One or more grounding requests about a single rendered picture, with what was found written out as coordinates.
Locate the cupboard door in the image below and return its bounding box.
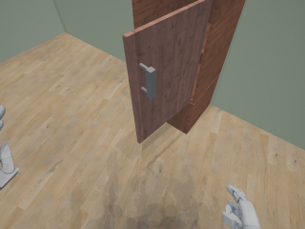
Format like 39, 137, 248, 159
122, 0, 213, 144

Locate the robot left hand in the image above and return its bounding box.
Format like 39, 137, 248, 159
0, 105, 19, 191

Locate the robot right hand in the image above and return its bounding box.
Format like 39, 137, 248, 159
222, 184, 260, 229

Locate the handle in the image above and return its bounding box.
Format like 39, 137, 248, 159
139, 63, 156, 100

